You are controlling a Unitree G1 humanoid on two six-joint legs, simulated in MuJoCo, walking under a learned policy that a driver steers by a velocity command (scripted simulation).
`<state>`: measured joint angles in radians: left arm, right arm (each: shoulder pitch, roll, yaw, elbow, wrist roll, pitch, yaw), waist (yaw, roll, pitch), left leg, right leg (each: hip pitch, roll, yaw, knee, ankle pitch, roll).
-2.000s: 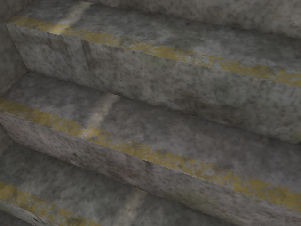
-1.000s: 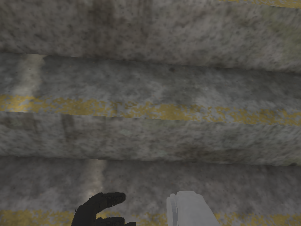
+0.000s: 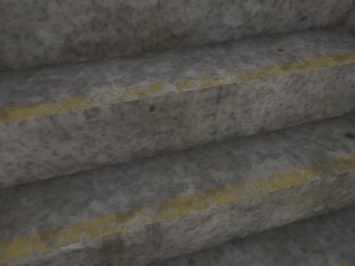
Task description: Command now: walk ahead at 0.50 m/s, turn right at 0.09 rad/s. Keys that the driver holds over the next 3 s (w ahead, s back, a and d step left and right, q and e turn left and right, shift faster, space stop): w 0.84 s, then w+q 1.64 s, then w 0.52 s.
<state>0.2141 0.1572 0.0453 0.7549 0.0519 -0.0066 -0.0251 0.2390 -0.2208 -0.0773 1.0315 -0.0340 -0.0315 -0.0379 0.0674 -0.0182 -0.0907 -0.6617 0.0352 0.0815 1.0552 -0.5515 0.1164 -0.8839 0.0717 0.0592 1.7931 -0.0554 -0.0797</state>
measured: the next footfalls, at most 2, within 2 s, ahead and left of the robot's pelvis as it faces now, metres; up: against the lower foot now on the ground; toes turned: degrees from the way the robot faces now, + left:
right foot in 0.20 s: +0.04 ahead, -0.16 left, +0.02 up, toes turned -4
left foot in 0.44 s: +0.06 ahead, -0.03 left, -0.01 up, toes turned -1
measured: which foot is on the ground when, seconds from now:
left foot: down 0.00-0.30, up 0.32-0.42, down 0.44-0.70, up 0.72-1.00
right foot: up 0.00-0.18, down 0.20-0.36, up 0.38-0.44, down 0.46-0.50, up 0.52-0.72, down 0.74-1.00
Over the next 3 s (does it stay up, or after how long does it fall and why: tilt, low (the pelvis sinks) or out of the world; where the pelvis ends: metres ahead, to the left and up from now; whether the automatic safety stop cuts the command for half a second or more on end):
stays up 0.54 -0.29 0.41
